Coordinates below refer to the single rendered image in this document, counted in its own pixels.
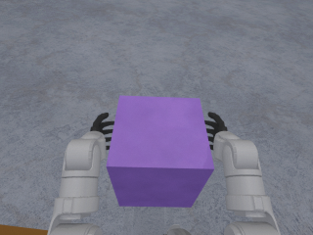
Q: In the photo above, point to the right robot hand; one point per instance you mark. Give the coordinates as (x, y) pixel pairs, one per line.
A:
(218, 126)

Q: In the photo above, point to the left robot hand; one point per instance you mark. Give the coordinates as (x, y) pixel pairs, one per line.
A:
(98, 125)

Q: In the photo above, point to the robot right upper arm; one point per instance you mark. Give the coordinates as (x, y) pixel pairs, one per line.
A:
(250, 228)

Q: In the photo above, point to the carton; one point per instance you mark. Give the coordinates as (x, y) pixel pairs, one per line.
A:
(159, 154)

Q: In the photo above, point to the robot left upper arm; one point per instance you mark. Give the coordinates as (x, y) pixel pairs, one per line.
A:
(77, 229)

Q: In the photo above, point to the left robot forearm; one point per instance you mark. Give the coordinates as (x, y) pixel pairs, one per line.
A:
(78, 196)

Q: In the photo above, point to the right robot forearm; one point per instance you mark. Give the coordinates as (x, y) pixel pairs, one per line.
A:
(242, 171)

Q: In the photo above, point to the robot right shin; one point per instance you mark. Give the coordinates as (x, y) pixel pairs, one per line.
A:
(174, 226)

